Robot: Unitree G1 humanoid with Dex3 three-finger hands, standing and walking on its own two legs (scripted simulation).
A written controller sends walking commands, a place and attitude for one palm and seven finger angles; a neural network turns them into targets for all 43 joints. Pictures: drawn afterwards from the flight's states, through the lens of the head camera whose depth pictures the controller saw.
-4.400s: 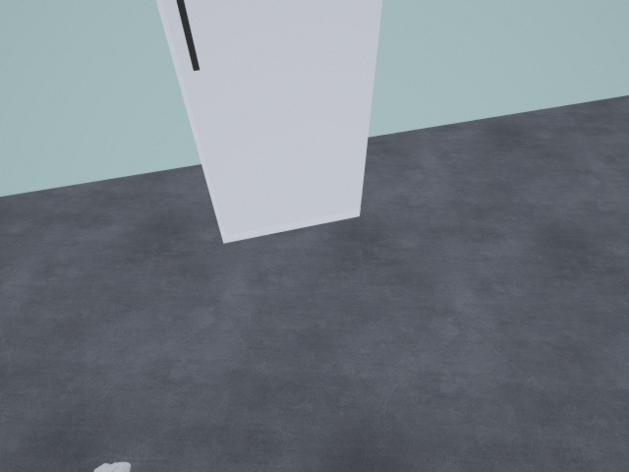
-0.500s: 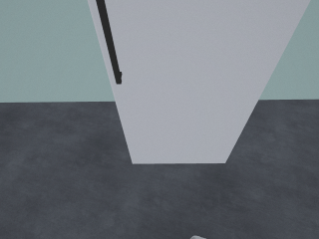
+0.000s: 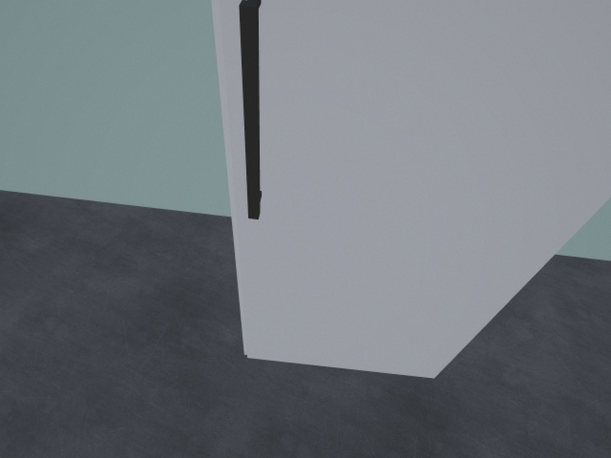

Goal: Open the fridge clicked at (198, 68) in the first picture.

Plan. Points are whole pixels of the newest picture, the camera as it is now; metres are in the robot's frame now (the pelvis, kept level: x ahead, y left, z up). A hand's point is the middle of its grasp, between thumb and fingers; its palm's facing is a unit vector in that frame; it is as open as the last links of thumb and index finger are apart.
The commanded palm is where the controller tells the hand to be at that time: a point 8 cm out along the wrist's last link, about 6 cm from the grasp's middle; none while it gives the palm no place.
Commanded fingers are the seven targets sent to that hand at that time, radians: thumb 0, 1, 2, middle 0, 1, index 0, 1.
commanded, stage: come to a stop and stand still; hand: left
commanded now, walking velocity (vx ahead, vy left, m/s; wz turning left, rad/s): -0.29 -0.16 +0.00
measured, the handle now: (254, 127) +0.48 +0.14 +0.19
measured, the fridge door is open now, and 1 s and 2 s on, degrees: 0 0 0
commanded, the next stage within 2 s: look again from close up in 1.92 s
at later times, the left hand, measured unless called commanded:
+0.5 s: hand out of the picture -0.05 +0.12 -0.15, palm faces +0.04 -0.97 -0.23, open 7.3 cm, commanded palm none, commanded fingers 0.00 0.90 0.90 -0.20 -0.30 -0.20 -0.30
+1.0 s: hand out of the picture -0.04 +0.21 -0.17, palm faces +0.06 -0.97 -0.25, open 7.3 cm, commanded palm none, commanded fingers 0.00 0.90 0.90 -0.20 -0.30 -0.20 -0.30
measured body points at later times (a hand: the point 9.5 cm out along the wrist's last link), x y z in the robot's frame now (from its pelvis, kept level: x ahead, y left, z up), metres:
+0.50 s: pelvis -0.05 -0.05 +0.01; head -0.06 -0.08 +0.46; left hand -0.05 +0.17 -0.13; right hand -0.05 -0.29 -0.16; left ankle -0.02 +0.09 -0.68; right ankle -0.06 -0.16 -0.73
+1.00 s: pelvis -0.06 +0.01 -0.01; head -0.08 +0.01 +0.44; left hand -0.04 +0.26 -0.15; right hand +0.03 -0.22 -0.14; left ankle -0.08 +0.10 -0.73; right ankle -0.06 -0.16 -0.73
